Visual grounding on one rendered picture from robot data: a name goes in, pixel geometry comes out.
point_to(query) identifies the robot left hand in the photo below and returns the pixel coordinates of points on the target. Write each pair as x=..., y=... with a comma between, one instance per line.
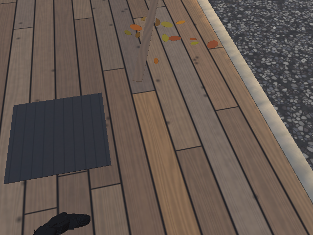
x=63, y=222

